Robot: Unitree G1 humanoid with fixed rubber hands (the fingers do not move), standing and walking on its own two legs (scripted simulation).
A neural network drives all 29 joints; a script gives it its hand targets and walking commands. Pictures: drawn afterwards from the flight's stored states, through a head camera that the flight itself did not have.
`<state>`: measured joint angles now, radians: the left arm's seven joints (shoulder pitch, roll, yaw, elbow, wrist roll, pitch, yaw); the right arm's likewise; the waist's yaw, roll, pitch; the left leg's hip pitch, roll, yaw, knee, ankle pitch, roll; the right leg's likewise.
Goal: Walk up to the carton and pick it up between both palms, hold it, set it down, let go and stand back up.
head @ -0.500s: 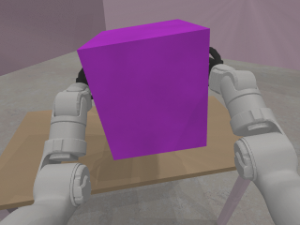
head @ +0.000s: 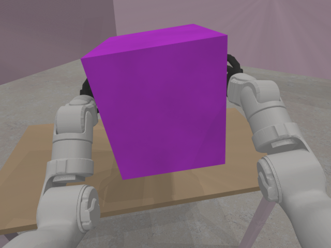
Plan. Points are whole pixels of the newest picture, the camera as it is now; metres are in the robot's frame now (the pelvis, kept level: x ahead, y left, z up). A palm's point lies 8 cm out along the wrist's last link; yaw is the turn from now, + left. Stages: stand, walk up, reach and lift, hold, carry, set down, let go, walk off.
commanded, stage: hold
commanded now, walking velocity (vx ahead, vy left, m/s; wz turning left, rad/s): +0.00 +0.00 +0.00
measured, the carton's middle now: (161, 94) +0.43 +0.00 +0.24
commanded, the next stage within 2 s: none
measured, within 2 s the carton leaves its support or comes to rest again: neither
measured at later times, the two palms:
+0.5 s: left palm (89, 103) +0.36 +0.17 +0.25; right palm (235, 84) +0.37 -0.17 +0.29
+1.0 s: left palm (89, 101) +0.36 +0.17 +0.26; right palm (236, 81) +0.37 -0.17 +0.30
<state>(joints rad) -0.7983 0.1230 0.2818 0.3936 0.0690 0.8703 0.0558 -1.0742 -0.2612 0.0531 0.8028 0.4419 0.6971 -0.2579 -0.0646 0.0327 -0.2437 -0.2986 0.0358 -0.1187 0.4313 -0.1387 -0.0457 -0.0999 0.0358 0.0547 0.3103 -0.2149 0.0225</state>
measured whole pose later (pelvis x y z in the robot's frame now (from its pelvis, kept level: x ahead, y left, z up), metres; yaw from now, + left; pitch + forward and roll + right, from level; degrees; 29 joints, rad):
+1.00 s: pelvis +0.00 +0.00 +0.00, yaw +0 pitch +0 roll -2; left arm -0.85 0.13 0.29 0.48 0.08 0.86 0.05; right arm -1.12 -0.27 0.05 0.88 0.43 0.69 -0.25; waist -0.06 0.03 -0.26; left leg -0.30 0.04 -0.12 0.43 -0.14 -0.05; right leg -0.11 0.04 0.06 0.31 -0.21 0.02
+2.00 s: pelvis -0.01 +0.00 +0.00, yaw +0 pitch +1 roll -3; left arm -0.85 0.13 0.27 0.48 0.06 0.84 0.06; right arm -1.12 -0.27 0.04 0.88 0.42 0.69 -0.25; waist -0.06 0.04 -0.26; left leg -0.32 0.03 -0.13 0.44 -0.14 -0.05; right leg -0.13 0.04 0.06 0.32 -0.21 0.02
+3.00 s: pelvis +0.00 +0.00 +0.00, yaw -1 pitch +1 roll -2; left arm -0.84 0.13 0.28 0.46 0.07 0.85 0.05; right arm -1.10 -0.27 0.06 0.85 0.44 0.69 -0.25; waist -0.06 0.03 -0.25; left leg -0.30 0.04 -0.13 0.43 -0.14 -0.05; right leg -0.11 0.04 0.06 0.32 -0.21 0.02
